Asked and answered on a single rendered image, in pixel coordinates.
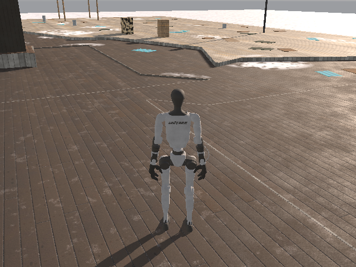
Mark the robot right forearm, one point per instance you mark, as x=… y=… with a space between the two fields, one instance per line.
x=201 y=153

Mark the left robot upper arm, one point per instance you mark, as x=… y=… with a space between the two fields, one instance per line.
x=158 y=127

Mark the robot right shin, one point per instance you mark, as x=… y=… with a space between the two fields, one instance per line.
x=189 y=206

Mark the left robot hand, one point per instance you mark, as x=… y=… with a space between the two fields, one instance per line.
x=152 y=172

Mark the robot right thigh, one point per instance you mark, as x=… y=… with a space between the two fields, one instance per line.
x=191 y=163

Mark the robot left forearm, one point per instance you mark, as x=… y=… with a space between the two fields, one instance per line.
x=154 y=152

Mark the right robot upper arm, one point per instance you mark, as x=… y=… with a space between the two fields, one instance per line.
x=197 y=127

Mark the right robot hand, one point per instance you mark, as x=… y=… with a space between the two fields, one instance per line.
x=203 y=172

